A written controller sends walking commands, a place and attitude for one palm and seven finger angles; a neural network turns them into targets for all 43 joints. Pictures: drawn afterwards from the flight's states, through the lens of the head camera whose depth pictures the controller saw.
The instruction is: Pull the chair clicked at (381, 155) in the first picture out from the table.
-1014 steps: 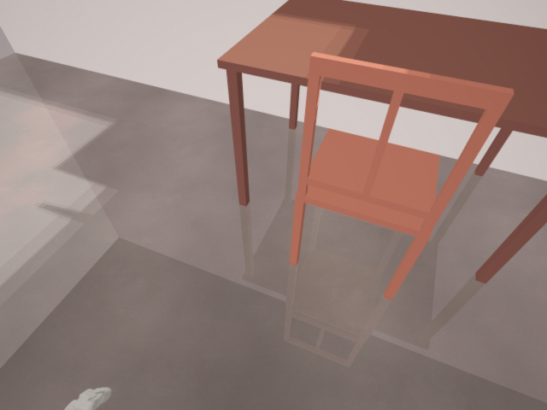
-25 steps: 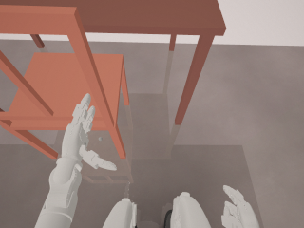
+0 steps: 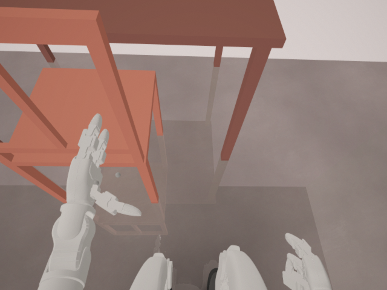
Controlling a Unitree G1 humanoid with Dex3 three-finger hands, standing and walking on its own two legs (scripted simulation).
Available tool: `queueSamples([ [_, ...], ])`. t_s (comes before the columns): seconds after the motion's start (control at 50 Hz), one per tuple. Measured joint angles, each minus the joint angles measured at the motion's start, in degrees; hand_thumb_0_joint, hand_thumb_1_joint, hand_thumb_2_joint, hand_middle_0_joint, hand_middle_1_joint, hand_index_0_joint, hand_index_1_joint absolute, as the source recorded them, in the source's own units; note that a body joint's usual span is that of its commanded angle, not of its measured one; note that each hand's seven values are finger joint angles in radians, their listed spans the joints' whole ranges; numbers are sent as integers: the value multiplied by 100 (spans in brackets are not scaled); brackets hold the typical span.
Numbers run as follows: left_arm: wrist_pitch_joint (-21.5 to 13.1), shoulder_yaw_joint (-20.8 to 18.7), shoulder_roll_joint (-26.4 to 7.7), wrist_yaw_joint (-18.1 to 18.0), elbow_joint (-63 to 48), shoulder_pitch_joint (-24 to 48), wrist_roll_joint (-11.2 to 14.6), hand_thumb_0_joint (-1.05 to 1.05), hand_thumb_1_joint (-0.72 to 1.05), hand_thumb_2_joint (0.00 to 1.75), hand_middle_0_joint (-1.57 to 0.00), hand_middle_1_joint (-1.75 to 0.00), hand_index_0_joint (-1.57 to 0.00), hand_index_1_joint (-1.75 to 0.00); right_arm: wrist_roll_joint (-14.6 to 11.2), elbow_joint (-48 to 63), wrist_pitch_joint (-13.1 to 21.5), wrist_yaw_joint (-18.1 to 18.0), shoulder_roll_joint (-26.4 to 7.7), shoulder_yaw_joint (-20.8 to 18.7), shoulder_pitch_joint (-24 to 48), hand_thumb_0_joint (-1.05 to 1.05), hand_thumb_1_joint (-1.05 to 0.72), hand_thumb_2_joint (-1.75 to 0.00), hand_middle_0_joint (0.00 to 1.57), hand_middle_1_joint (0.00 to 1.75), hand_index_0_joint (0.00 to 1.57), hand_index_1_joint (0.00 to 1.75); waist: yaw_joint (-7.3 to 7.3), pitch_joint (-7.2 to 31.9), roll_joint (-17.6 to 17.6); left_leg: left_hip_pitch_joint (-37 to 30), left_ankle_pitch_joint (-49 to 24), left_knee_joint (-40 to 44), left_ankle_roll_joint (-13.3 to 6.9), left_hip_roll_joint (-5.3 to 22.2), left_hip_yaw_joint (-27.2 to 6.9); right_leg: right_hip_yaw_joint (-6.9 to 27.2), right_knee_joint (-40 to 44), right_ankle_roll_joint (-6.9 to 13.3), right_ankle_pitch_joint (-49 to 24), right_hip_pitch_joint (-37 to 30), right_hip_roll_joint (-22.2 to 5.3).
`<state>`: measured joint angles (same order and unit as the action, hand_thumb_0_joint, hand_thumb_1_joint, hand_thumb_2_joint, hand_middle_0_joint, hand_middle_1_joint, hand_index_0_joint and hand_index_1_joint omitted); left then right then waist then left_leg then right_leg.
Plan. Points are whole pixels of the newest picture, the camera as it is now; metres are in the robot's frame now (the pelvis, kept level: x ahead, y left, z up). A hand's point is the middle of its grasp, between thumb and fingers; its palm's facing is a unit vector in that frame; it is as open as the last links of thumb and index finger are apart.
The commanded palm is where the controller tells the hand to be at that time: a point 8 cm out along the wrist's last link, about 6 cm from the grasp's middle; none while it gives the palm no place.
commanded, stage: aim the fingers beside a spindle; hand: left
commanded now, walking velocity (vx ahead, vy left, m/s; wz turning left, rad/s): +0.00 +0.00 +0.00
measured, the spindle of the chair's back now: (28, 107) +0.48 +0.38 +0.04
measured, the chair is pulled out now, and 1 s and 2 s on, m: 0.00 0.00 0.00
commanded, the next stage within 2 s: push the fingers through the gap in 1.42 s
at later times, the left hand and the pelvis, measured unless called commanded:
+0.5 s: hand (119, 177) +0.33 +0.16 +0.01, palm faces +0.01 -1.00 -0.04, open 17.0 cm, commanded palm +0.30 +0.21 +0.03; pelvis +0.00 +0.00 +0.00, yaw +0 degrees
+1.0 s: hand (116, 174) +0.32 +0.16 +0.04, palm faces +0.02 -1.00 -0.05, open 17.0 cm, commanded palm +0.30 +0.21 +0.03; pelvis +0.00 +0.00 +0.00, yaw +0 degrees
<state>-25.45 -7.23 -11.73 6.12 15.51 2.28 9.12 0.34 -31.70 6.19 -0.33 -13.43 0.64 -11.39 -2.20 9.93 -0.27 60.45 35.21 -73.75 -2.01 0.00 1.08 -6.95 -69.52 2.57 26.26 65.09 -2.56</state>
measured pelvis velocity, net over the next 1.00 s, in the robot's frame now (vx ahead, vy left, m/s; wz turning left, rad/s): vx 0.00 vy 0.00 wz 0.01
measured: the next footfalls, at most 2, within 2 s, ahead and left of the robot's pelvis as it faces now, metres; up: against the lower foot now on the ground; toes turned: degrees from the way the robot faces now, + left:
none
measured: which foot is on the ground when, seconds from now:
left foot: down 0.00-1.00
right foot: down 0.00-1.00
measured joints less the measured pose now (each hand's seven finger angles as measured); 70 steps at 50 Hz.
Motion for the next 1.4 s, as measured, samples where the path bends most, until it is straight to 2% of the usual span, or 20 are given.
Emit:
queueSamples([
  [0.1, 109, -172, -131, 74, 442, 277, 66, -1, -50, 30, -6, -8, -6, -8, -41, -9, -59, 35, -20, 59, -3, 1, -91, -89, 20, 30, 20, 30, 32, 22, -26, 47, -15, -13, -5, -9, -12, -11, -5, 1, -11, 35, -10],
  [0.2, 294, 50, -31, 282, 366, 125, 158, -1, -50, 30, -6, -8, -5, -8, -58, 34, -15, 8, -34, 41, -46, 1, -91, -89, 20, 30, 20, 30, 23, -16, -58, 102, -18, -34, -17, -17, -27, -24, -2, -12, -22, 71, -18],
  [0.3, 88, 248, 103, 55, -137, -144, 15, -2, -50, 30, -6, -8, -6, -8, -5, 4, 7, 6, -6, 7, -77, 1, -91, -89, 20, 30, 20, 30, 16, -5, -44, 6, -13, 16, -23, -24, 6, 13, 24, -29, -15, -3, -17],
  [0.4, 48, 65, 29, -140, 186, 130, -98, -1, -50, 30, -6, -9, -6, -8, -5, -12, -73, 45, 2, 42, -42, 1, -91, -89, 20, 30, 20, 30, 22, 28, -22, 17, -12, -3, -20, -31, 12, 20, -15, -17, -3, 19, -24],
  [0.5, 245, -12, -53, 38, 499, 267, 5, -1, -50, 30, -6, -8, -6, -8, -33, 40, -82, 23, -15, 68, -7, 1, -91, -89, 20, 30, 20, 30, 16, -9, -23, 127, -8, -63, -12, -17, -2, 6, -60, -2, -7, 122, -15],
  [0.58, 203, 61, -17, 104, 147, 88, 77, -2, -50, 30, -6, -8, -6, -8, -20, 30, -29, -16, -12, 30, -23, 1, -91, -89, 20, 30, 20, 30, 17, -37, -35, 108, -2, -50, -5, -9, -18, -8, -34, -2, -6, 94, -5],
  [0.68, 61, 108, 14, 35, -36, 32, 34, -2, -50, 30, -6, -8, -6, -8, -18, -32, -29, 6, -16, 20, -53, 1, -91, -89, 20, 30, 20, 30, 43, 18, -43, -7, -14, 40, -4, -20, -13, 0, 35, -9, -2, -14, -8],
  [0.84, 288, 52, 23, 82, 312, 22, 20, -1, -50, 30, -6, -8, -6, -8, -35, 85, -80, 28, -22, 29, -30, 1, -91, -89, 20, 30, 20, 30, 9, 10, -13, 58, -4, 0, 5, -11, -4, 10, -17, 9, 8, 66, 1],
  [1.0, -18, 41, -31, -6, -126, -50, 31, -2, -50, 30, -6, -8, -6, -8, -8, -29, -23, 0, -14, 5, -11, 1, -91, -89, 20, 30, 20, 30, 60, 2, -38, -5, -4, 10, 16, -17, -38, -19, 2, 12, 16, -16, -3],
  [1.1, 217, -3, -58, 172, 443, 243, 68, -1, -50, 30, -6, -8, -6, -8, -65, -16, -53, 12, -33, 71, 8, 1, -91, -89, 20, 30, 20, 30, 49, 35, -32, 70, -21, -12, 16, -22, -43, -24, -17, 18, 2, 56, -10],
  [1.16, 360, 23, -20, 219, 407, 150, 96, -1, -50, 30, -6, -8, -6, -8, -60, 59, -40, -2, -22, 52, 1, 1, -91, -89, 20, 30, 20, 30, 8, 5, -29, 115, -13, -44, 16, -11, -34, -16, -41, 22, -3, 105, 1],
  [1.26, 136, 108, 31, 35, -220, -216, 57, -2, -50, 30, -6, -8, -6, -8, -7, 50, 1, -9, 8, -9, -53, 1, -91, -89, 20, 30, 20, 30, 13, -2, -35, 9, -10, 11, 13, -5, -11, 10, 3, 9, -4, 14, 14],
  [1.32, -17, 59, 1, -37, -166, -126, 22, -2, -50, 30, -6, -9, -6, -8, -14, -19, -18, 6, -2, 13, -66, 1, -91, -89, 20, 30, 20, 30, 44, 33, -40, -51, -19, 44, 11, -17, -19, 5, 29, 3, -2, -51, 5],
  [1.4, 121, -21, -61, 57, 411, 226, 26, -1, -50, 30, -6, -8, -6, -8, -56, -30, -51, 19, -37, 77, -35, 1, -91, -89, 20, 30, 20, 30, 44, 43, -32, 35, -28, -4, 10, -28, -41, -16, -7, 12, -6, 19, -10],
])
